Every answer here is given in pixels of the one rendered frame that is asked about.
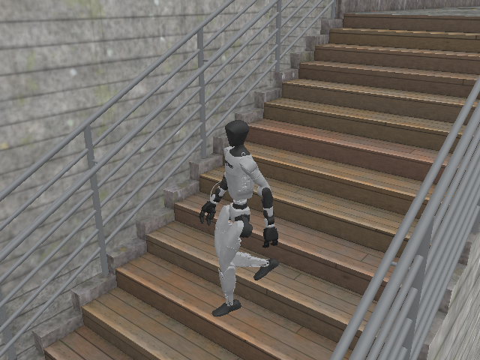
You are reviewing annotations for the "stairs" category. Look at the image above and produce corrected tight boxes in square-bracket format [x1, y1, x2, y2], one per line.
[43, 13, 480, 360]

